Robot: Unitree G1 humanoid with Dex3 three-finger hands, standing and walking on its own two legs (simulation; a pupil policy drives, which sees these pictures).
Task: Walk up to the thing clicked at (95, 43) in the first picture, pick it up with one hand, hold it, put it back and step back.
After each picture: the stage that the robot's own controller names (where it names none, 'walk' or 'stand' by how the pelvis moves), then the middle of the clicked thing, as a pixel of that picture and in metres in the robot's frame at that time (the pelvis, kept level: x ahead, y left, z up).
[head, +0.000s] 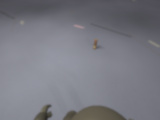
stand; (95, 44) +1.53 -0.11 -0.65
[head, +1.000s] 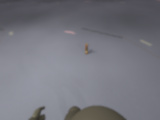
walk; (86, 49) +1.40 +0.16 -0.63
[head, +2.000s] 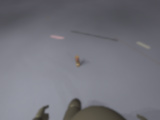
walk; (77, 61) +0.94 +0.28 -0.65
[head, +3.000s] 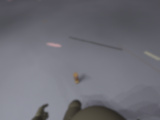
walk; (76, 78) +0.59 +0.24 -0.65
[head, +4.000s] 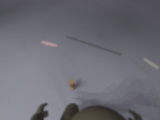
stand; (71, 85) +0.44 +0.22 -0.63
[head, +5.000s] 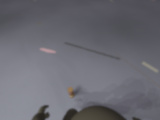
stand; (71, 92) +0.39 +0.22 -0.64
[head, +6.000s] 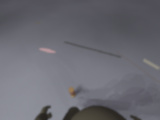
stand; (72, 92) +0.37 +0.22 -0.65
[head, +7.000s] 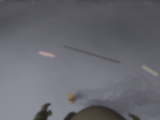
stand; (70, 98) +0.33 +0.21 -0.66
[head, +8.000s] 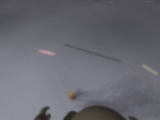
stand; (71, 96) +0.35 +0.21 -0.66
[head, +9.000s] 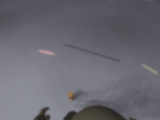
stand; (71, 96) +0.34 +0.21 -0.66
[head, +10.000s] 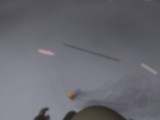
stand; (70, 96) +0.34 +0.21 -0.66
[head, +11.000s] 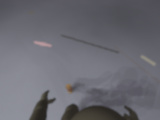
go down; (69, 89) +0.36 +0.22 -0.64
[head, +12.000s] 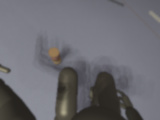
go down; (55, 57) +0.40 +0.28 -0.23
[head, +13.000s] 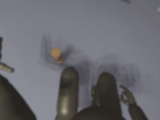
close in; (58, 57) +0.41 +0.28 -0.25
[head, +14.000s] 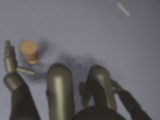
close in; (31, 55) +0.38 +0.32 -0.15
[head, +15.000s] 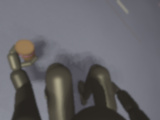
close; (28, 54) +0.37 +0.32 -0.15
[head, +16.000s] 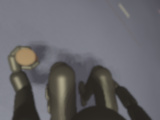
lift; (30, 57) +0.33 +0.32 -0.15
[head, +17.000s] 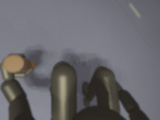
lift; (23, 65) +0.27 +0.37 -0.15
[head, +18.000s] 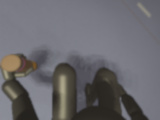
lift; (24, 65) +0.28 +0.38 -0.12
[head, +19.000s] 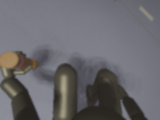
lift; (24, 62) +0.29 +0.39 -0.10
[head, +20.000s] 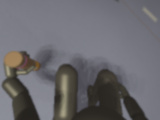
lift; (27, 63) +0.29 +0.38 -0.10
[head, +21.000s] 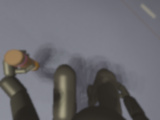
lift; (26, 62) +0.30 +0.38 -0.10
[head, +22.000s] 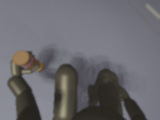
lift; (32, 63) +0.30 +0.36 -0.12
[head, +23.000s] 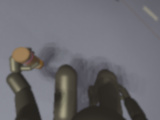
lift; (32, 60) +0.32 +0.37 -0.11
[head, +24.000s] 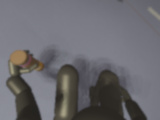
lift; (31, 63) +0.30 +0.38 -0.10
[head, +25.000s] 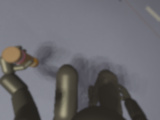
lift; (25, 59) +0.31 +0.40 -0.10
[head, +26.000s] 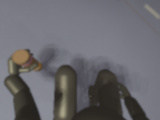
lift; (31, 63) +0.31 +0.38 -0.11
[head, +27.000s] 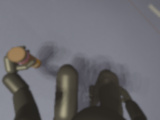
lift; (28, 60) +0.31 +0.39 -0.11
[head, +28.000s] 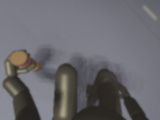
lift; (29, 63) +0.30 +0.38 -0.14
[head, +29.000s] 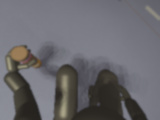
lift; (30, 59) +0.32 +0.39 -0.12
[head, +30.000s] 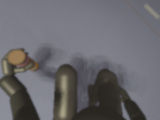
lift; (27, 63) +0.30 +0.39 -0.13
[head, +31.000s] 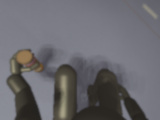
lift; (33, 63) +0.31 +0.37 -0.15
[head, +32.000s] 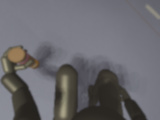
lift; (27, 60) +0.31 +0.40 -0.13
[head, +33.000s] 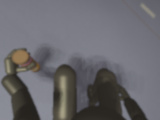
lift; (29, 63) +0.30 +0.38 -0.15
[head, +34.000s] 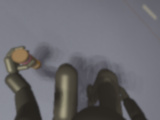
lift; (30, 61) +0.31 +0.39 -0.16
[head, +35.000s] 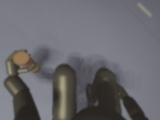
lift; (29, 64) +0.30 +0.38 -0.17
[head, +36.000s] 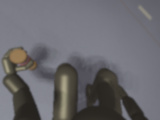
lift; (26, 62) +0.30 +0.39 -0.16
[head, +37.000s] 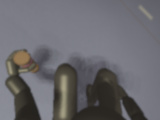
lift; (29, 64) +0.29 +0.38 -0.17
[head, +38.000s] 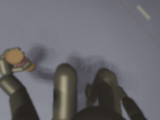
lift; (24, 63) +0.29 +0.40 -0.16
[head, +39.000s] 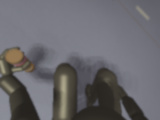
lift; (23, 63) +0.29 +0.41 -0.16
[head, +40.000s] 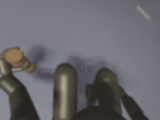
lift; (23, 63) +0.29 +0.41 -0.16
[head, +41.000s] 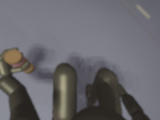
lift; (22, 64) +0.29 +0.41 -0.16
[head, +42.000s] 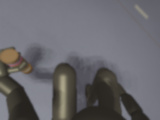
lift; (20, 64) +0.28 +0.42 -0.16
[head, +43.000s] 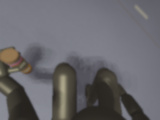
lift; (20, 64) +0.28 +0.42 -0.15
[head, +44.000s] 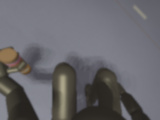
lift; (18, 64) +0.28 +0.42 -0.15
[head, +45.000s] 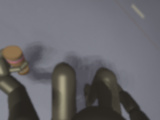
lift; (19, 63) +0.29 +0.41 -0.15
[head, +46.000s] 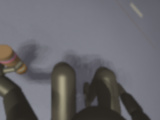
lift; (14, 62) +0.28 +0.42 -0.15
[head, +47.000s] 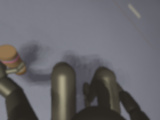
lift; (15, 63) +0.28 +0.41 -0.15
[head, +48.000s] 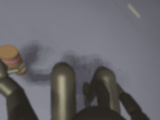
lift; (15, 63) +0.28 +0.41 -0.15
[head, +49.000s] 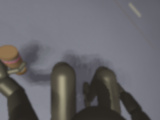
lift; (15, 63) +0.28 +0.41 -0.15
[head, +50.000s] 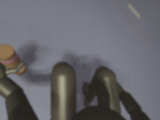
lift; (13, 63) +0.28 +0.42 -0.15
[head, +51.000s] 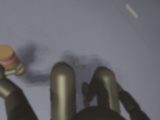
lift; (12, 63) +0.28 +0.42 -0.15
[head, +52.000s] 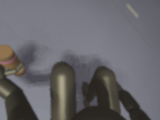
lift; (12, 63) +0.28 +0.42 -0.15
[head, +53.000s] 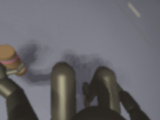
lift; (14, 63) +0.28 +0.41 -0.15
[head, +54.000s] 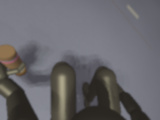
lift; (14, 63) +0.28 +0.41 -0.15
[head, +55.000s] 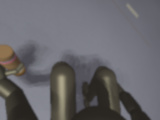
lift; (13, 63) +0.28 +0.41 -0.15
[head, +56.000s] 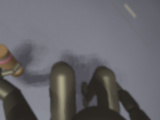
lift; (9, 63) +0.28 +0.42 -0.15
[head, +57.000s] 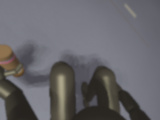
lift; (11, 64) +0.28 +0.41 -0.15
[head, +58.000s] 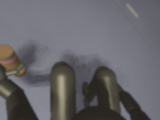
lift; (13, 64) +0.28 +0.41 -0.14
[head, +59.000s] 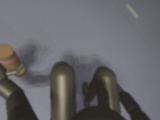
lift; (13, 64) +0.28 +0.41 -0.15
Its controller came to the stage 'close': yes
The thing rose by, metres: 0.09
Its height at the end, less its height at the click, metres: +0.00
